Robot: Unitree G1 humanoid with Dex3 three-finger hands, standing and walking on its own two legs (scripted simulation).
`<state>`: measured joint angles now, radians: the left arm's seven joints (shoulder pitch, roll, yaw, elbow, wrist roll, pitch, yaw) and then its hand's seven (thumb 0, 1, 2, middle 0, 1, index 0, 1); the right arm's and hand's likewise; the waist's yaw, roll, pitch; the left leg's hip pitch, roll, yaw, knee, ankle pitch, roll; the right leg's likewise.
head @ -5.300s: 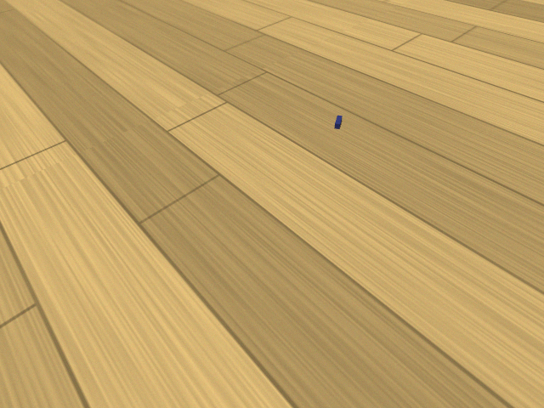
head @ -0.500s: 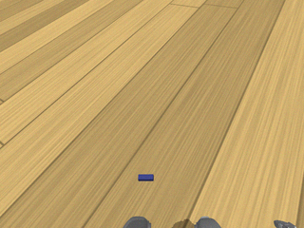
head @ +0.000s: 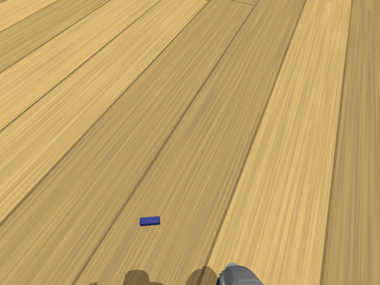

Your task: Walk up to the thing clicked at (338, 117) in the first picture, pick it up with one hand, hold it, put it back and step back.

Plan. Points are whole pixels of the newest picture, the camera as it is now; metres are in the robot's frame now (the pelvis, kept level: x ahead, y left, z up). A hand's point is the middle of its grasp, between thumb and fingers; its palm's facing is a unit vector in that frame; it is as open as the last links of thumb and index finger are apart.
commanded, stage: walk up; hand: left
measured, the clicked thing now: (150, 221) +0.46 +0.20 -0.72
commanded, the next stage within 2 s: none
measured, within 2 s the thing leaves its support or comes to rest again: neither
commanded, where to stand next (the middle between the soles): +0.10 +0.00 m, yaw +3 degrees
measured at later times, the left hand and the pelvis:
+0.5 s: hand out of the picture +0.12 +0.24 -0.14, palm faces +0.04 -0.92 -0.40, open 7.4 cm; pelvis +0.03 -0.04 +0.00, yaw +1 degrees
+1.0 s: hand out of the picture +0.08 +0.23 -0.12, palm faces +0.04 -0.94 -0.35, open 7.4 cm; pelvis +0.00 -0.03 +0.03, yaw +3 degrees
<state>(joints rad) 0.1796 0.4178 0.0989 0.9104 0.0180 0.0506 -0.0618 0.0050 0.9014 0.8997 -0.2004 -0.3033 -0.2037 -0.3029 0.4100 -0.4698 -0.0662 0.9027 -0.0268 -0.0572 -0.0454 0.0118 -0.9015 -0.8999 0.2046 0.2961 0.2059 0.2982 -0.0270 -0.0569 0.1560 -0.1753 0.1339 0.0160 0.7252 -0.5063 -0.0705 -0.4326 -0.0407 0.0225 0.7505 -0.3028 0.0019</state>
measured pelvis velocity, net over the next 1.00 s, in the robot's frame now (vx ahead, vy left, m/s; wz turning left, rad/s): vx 0.00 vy -0.03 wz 0.05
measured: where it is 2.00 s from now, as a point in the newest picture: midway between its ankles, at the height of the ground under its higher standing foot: outside the picture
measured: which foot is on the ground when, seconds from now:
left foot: down 0.00-0.02, up 0.04-0.28, down 0.30-1.00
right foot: down 0.00-1.00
